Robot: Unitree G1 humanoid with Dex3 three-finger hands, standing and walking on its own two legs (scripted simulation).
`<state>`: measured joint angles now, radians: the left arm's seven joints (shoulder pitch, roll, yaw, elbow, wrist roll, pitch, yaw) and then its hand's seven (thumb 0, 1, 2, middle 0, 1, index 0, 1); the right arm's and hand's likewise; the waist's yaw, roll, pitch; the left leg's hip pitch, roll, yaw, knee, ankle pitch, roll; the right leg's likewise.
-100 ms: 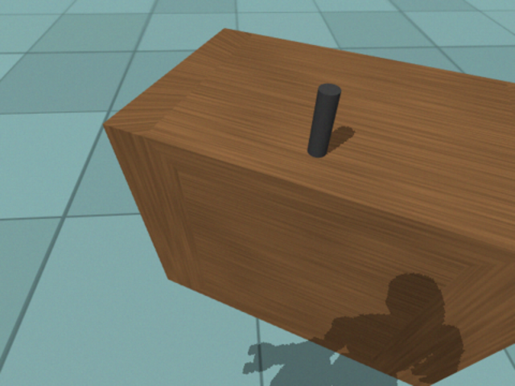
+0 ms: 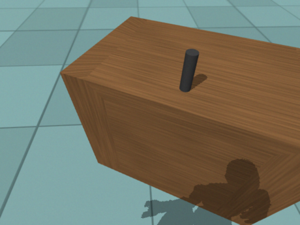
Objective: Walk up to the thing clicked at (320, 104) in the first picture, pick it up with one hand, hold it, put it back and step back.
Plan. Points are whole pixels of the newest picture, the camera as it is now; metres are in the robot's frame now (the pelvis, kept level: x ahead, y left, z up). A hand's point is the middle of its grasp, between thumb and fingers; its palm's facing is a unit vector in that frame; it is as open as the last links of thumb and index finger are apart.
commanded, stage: stand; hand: left
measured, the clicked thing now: (188, 71) +0.59 -0.12 +0.09
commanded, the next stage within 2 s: walk up in 1.02 s
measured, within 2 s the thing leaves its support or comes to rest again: neither
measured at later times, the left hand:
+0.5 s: hand out of the picture +0.08 +0.25 -0.16, palm faces -0.03 -0.94 -0.34, open 7.4 cm
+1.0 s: hand out of the picture +0.08 +0.26 -0.16, palm faces -0.03 -0.94 -0.35, open 7.4 cm
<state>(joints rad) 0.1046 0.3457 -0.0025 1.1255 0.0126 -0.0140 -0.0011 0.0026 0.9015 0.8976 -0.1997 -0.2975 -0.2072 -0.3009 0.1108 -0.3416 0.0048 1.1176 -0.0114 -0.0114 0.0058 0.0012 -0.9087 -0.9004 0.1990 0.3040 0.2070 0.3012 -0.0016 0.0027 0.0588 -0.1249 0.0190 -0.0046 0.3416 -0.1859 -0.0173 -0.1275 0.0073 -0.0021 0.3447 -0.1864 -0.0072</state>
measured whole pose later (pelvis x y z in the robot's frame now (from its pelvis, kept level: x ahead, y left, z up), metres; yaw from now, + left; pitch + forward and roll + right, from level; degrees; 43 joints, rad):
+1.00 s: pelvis +0.01 +0.00 +0.00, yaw +0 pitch -2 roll +0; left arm 0.11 0.35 0.00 1.12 0.01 -0.01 0.00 0.00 0.90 0.90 -0.20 -0.30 -0.21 -0.30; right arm 0.11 -0.34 0.01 1.11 -0.01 -0.01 0.00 0.00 -0.91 -0.90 0.20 0.30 0.21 0.30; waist 0.00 0.00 0.06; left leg -0.10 0.02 -0.01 0.33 -0.19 -0.01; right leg -0.09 0.00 0.00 0.31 -0.18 0.00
